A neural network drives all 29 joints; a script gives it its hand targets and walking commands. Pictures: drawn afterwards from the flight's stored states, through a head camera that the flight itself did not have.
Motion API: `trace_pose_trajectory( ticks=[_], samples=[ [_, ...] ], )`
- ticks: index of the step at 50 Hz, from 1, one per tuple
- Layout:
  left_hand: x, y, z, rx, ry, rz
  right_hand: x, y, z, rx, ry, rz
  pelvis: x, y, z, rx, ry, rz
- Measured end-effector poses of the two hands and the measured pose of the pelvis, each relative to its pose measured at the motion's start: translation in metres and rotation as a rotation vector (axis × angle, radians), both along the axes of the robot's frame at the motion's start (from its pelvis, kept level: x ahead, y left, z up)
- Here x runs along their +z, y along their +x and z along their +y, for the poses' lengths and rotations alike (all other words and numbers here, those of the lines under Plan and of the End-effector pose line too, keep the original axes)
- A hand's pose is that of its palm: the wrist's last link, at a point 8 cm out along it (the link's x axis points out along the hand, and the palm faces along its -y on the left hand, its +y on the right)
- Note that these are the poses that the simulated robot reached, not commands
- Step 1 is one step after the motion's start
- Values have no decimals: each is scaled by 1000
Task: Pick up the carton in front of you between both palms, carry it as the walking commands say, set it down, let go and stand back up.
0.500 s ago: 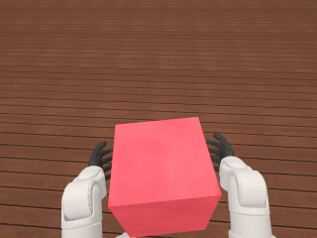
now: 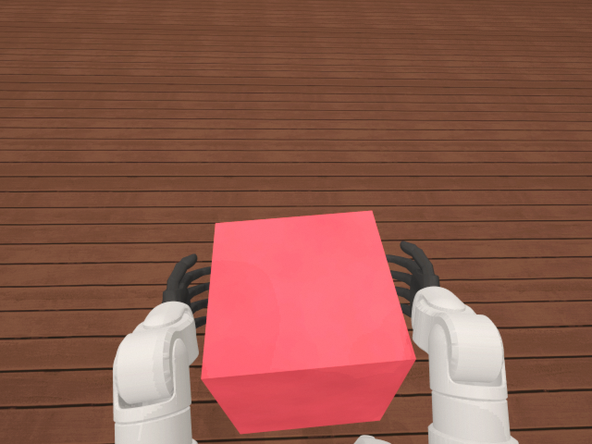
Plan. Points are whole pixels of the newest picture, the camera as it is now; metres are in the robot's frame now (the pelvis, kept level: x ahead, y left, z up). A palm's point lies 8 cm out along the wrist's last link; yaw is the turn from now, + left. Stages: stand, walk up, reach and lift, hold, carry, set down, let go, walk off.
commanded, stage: carry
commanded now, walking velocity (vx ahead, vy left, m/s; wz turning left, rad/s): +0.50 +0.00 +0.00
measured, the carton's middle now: (302, 328) +0.28 +0.00 +0.00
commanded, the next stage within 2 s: none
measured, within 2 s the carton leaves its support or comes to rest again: neither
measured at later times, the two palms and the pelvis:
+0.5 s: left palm (208, 155) +0.57 +0.15 +0.08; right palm (373, 141) +0.59 -0.15 +0.09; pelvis +0.31 -0.02 -0.01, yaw +3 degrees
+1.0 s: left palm (217, 114) +0.71 +0.15 +0.07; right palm (363, 109) +0.72 -0.15 +0.08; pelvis +0.44 +0.00 -0.01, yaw -1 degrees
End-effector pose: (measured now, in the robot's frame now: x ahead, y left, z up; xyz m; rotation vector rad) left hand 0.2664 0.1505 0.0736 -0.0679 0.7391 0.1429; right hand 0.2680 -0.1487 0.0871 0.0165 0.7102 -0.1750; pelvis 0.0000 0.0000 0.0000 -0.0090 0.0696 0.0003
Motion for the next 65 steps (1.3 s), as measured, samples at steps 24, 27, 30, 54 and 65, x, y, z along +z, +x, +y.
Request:
trace_pose_trajectory(
  ticks=[24,27,30,54,65],
  samples=[
    [8,291,-5,86,14,-50,4,315,-4,75,25,-52,-7,298,-25,52,9,-7],
    [-4,331,4,59,4,-64,-4,348,5,51,10,-65,-22,336,-10,23,-5,-22],
    [-15,358,7,49,-23,-12,-10,371,8,38,-14,-14,-19,359,-4,5,16,-13],
    [-5,451,-8,1,19,-12,-9,451,-8,2,9,-15,-13,447,-7,-14,10,3],
    [-45,437,-17,-40,62,7,-46,437,-16,21,-31,6,-21,433,-12,-23,13,-11]
  ],
)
